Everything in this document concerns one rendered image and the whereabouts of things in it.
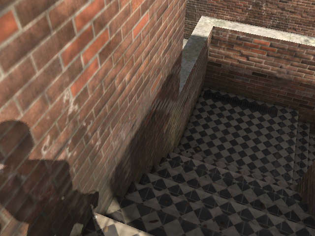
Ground stairs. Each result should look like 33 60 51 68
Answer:
292 120 315 185
81 147 315 236

